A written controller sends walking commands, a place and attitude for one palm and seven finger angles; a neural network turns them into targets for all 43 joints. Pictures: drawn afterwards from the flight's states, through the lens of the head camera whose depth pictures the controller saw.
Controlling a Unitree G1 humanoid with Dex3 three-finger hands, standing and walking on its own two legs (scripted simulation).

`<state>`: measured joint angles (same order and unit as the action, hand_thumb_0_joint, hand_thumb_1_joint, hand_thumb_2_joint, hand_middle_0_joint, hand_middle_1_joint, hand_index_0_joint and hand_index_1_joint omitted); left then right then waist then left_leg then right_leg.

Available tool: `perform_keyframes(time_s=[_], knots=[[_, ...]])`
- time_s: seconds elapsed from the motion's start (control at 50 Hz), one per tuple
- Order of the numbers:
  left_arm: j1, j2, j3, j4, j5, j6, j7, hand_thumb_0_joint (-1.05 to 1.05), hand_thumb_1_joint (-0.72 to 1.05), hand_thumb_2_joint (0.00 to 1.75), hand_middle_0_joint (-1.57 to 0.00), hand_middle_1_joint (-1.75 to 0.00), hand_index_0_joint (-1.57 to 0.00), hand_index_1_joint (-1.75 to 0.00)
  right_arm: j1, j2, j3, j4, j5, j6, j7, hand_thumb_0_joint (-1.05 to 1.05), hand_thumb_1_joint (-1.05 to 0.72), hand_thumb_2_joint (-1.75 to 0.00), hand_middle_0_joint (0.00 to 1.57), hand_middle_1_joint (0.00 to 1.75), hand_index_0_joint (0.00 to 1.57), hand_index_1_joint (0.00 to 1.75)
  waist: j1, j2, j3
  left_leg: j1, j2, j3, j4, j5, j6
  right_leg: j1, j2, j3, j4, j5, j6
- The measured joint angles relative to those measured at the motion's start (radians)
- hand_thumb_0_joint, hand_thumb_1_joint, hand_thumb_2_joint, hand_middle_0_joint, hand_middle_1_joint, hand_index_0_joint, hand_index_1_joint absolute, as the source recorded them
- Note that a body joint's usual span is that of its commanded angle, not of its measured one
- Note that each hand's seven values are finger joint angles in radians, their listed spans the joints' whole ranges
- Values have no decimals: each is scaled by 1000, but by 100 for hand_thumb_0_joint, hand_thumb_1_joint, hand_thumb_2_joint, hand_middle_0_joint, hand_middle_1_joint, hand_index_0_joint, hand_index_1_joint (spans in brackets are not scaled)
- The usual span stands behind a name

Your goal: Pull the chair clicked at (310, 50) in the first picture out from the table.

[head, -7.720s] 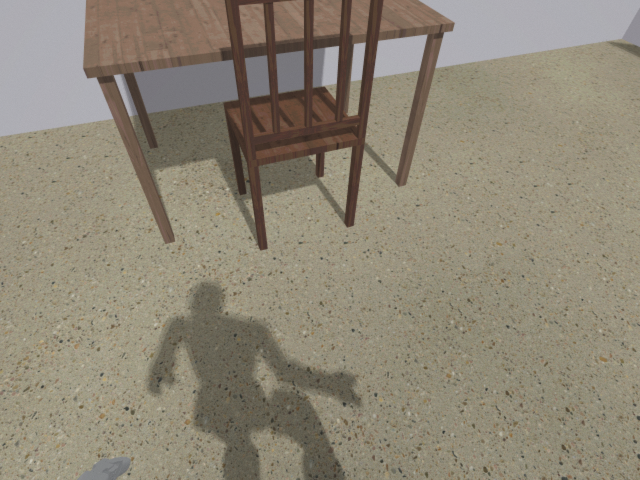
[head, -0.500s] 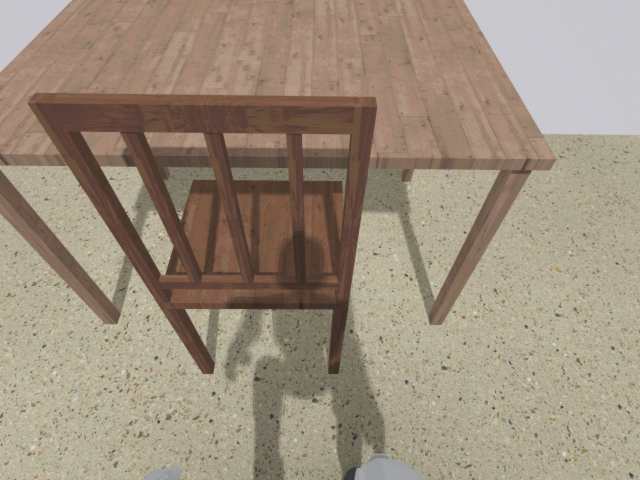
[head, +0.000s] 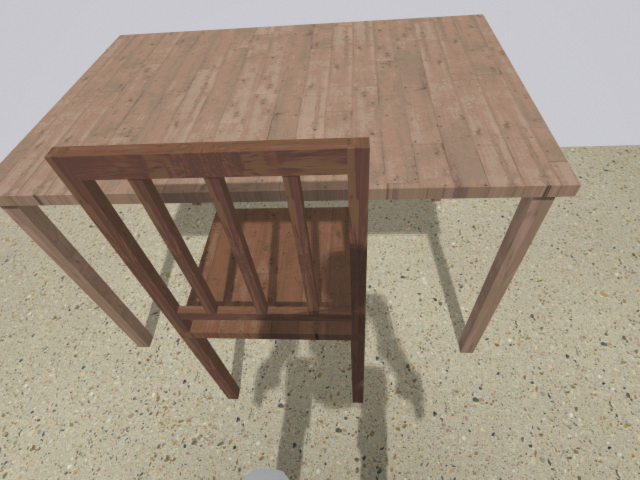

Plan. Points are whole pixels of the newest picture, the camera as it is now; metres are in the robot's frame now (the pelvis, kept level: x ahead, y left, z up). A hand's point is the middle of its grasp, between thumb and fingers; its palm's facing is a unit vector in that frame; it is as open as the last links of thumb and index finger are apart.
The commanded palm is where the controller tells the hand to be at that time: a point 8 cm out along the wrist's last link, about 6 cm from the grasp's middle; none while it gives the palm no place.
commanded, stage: come to a stop and stand still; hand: left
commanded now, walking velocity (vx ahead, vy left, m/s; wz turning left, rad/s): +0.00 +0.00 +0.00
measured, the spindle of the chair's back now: (242, 255) +0.47 +0.19 -0.04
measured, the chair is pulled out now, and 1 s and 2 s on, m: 0.00 0.00 0.00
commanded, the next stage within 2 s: look again from close up in 1.78 s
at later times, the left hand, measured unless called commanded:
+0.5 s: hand out of the picture -0.09 +0.26 -0.17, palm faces +0.04 -0.97 -0.25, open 7.4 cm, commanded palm none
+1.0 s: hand out of the picture -0.11 +0.26 -0.18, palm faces +0.05 -0.98 -0.18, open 7.4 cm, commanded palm none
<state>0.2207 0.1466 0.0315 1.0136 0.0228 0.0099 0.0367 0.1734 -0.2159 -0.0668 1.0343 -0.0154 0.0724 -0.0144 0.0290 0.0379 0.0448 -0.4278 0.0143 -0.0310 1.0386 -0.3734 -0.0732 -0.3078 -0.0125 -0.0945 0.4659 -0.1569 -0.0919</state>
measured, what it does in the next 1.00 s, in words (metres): steps to the left: left foot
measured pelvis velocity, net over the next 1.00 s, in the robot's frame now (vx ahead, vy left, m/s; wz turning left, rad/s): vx -0.09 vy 0.10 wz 0.00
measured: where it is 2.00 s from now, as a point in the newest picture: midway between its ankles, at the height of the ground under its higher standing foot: outside the picture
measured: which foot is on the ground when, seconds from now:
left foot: up 0.00-0.16, down 0.18-1.00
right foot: down 0.00-1.00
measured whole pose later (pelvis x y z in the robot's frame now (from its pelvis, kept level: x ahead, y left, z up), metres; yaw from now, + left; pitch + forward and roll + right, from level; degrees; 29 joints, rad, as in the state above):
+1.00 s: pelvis -0.09 +0.10 +0.00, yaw +0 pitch -1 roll +0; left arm 0.34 0.12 0.00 1.06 0.02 0.02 0.02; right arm 0.28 -0.16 -0.01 1.06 -0.01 0.02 -0.02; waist 0.01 0.02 0.02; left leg -0.25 -0.07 0.10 0.44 -0.18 0.09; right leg -0.29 0.00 0.04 0.49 -0.22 0.00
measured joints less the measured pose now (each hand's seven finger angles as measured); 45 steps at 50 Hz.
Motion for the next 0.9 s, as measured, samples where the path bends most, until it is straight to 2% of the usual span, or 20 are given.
perform_keyframes(time_s=[0.06,0.12,0.18,0.2,0.26,0.34,0.38,0.42,0.44,0.48,0.54,0.6,0.7,0.9], knots=[[35,10,-11,-19,4,-6,15,0,91,90,-20,-30,-21,-30,24,-3,0,-56,4,-13,4,0,-92,-89,20,30,20,30,3,-19,-10,60,-17,12,-53,-50,9,-20,-16,11,9,14,15],[63,18,-18,-32,12,-4,15,0,90,90,-21,-30,-21,-30,48,-10,0,-106,15,-21,0,0,-91,-89,20,30,20,30,-4,-14,-27,147,-25,46,-234,-80,31,-38,-34,13,41,12,27],[70,32,-15,-43,10,13,13,0,90,90,-21,-30,-21,-30,65,-11,11,-130,15,-32,2,0,-91,-90,19,30,19,30,-6,1,-41,238,-25,80,-478,-11,61,-74,-41,3,96,3,50],[66,43,-11,-42,6,20,13,0,90,90,-21,-30,-21,-30,65,0,17,-127,11,-38,2,0,-91,-90,19,30,19,30,-3,-14,-35,247,-35,92,-507,46,74,-88,-50,13,124,-6,57],[80,55,2,-28,-7,47,9,0,90,90,-20,-29,-21,-30,89,33,40,-125,-4,-36,6,0,-91,-89,19,30,20,30,0,-37,-46,249,-48,124,-500,72,103,-111,-36,74,193,-151,74],[104,45,-2,-25,-6,52,-4,1,90,90,-20,-29,-20,-30,107,37,43,-104,-8,-27,1,0,-93,-89,20,30,20,30,-18,-14,-55,233,-54,130,-507,91,125,-124,1,120,372,-194,79],[112,36,-6,-30,-6,42,-9,1,90,90,-20,-29,-20,-30,113,32,47,-91,-8,-24,3,0,-93,-89,20,30,20,30,-15,-4,-54,209,-60,130,-498,98,131,-74,7,115,331,-193,81],[124,34,-9,-38,-4,24,-11,0,90,90,-20,-29,-20,-30,116,35,51,-84,-5,-25,2,0,-93,-89,20,30,20,30,-6,-17,-50,170,-75,141,-473,98,134,-3,6,131,186,-179,74],[120,25,-11,-31,-3,16,-10,0,90,90,-20,-29,-20,-30,108,31,52,-79,-1,-25,1,0,-93,-89,20,30,20,30,-2,-8,-37,153,-70,145,-460,98,133,-9,13,137,167,-147,70],[118,3,-25,-17,-4,11,-13,0,90,90,-20,-29,-20,-30,102,24,50,-71,2,-29,1,0,-93,-89,20,30,20,30,-19,16,-12,146,-65,128,-469,110,127,-12,19,124,150,-109,68],[127,-16,-36,-3,-7,10,-17,1,90,90,-20,-29,-20,-30,122,28,52,-59,4,-37,1,0,-92,-89,20,30,20,30,-39,18,-10,145,-65,117,-500,120,120,-4,17,112,104,-81,68],[123,-22,-38,7,-11,13,-18,1,90,90,-20,-29,-20,-30,152,40,57,-37,3,-48,1,0,-92,-89,20,30,20,30,-46,2,-13,152,-60,120,-531,166,138,3,23,114,78,-84,77],[100,-11,-31,13,-6,15,-16,1,92,90,-20,-29,-21,-30,184,55,64,8,0,-52,-2,0,-91,-89,20,30,20,30,-41,-26,-19,163,-63,129,-582,191,159,3,24,125,53,-114,72],[95,-12,-22,30,-3,11,-16,1,91,90,-20,-29,-20,-30,138,53,57,35,2,-45,-7,0,-91,-89,20,30,20,30,-28,-22,-12,164,-79,129,-590,194,170,5,11,130,47,-98,81]])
